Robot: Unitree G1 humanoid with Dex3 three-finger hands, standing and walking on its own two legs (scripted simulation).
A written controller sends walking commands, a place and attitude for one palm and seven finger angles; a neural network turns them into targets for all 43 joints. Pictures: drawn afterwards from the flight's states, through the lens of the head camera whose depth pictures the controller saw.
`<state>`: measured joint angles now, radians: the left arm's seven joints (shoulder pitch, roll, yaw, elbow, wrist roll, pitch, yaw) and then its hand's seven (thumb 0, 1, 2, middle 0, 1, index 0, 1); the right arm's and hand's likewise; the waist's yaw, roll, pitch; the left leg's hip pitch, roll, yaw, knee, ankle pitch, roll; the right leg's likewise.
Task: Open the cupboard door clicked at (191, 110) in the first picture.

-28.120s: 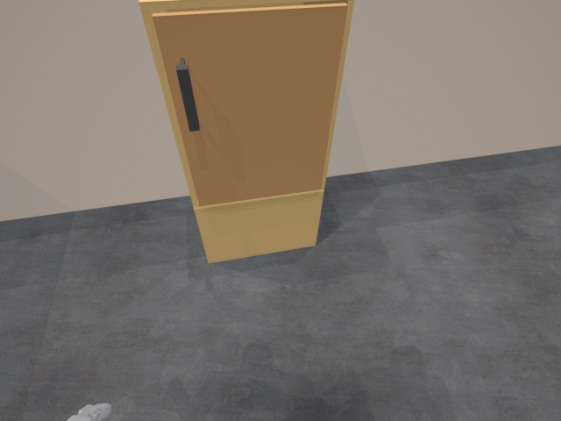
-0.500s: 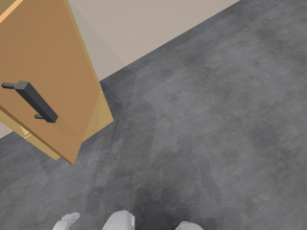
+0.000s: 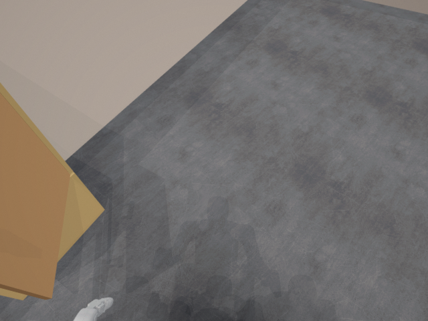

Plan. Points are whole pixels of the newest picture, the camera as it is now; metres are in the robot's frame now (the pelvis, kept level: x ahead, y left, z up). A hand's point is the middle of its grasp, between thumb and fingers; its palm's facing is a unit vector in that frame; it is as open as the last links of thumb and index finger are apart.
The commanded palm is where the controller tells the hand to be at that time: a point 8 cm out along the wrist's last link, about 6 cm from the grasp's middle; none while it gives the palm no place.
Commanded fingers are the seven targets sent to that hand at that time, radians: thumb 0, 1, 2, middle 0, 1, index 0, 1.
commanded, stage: walk to a spot facing it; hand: left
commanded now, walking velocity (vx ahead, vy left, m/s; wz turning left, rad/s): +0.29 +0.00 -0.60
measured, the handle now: out of the picture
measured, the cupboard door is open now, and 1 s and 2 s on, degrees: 42 42 42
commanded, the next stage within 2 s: turn to face it in 1.54 s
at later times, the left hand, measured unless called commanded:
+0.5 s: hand (138, 266) +0.24 +0.19 -0.16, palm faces -0.26 -0.95 -0.17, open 7.4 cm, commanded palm none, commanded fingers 0.00 0.90 0.90 -0.20 -0.30 -0.20 -0.30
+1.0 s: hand (228, 168) +0.51 -0.01 -0.14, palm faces -0.49 -0.84 -0.22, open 7.1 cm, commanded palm none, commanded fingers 0.00 0.90 0.90 -0.20 -0.30 -0.20 -0.30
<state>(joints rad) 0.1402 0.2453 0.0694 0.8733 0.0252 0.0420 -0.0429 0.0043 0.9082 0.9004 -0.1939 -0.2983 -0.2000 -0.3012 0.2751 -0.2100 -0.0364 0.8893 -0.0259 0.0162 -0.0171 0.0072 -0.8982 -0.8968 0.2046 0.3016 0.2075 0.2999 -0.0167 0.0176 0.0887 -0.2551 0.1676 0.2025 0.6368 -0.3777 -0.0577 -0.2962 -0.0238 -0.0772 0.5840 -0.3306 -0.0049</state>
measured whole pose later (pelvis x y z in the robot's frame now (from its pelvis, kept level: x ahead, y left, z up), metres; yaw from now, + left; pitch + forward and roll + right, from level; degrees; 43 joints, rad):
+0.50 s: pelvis +0.15 +0.01 +0.01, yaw -18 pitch +1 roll +0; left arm 0.24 0.25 0.09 0.99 0.04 0.02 -0.05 0.01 0.91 0.90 -0.19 -0.30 -0.20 -0.30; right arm 0.24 -0.18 -0.02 0.88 -0.04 -0.07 -0.02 0.00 -0.90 -0.90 0.20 0.30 0.20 0.30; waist 0.02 -0.06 0.07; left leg -0.23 0.08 0.15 0.51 -0.29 -0.01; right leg -0.50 -0.03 -0.02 1.20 -0.35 -0.01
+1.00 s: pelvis +0.33 -0.13 +0.02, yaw -30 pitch +1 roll +1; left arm 0.17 0.19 0.07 0.98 0.01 -0.05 0.00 -0.02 0.95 0.90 -0.20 -0.30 -0.21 -0.30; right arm 0.27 -0.17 -0.05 1.00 -0.03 -0.02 0.00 0.01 -0.91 -0.90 0.20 0.30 0.20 0.30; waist -0.06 -0.01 0.08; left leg -0.55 0.15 0.06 1.00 -0.27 -0.06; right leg -0.20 0.03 -0.08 0.42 -0.24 -0.08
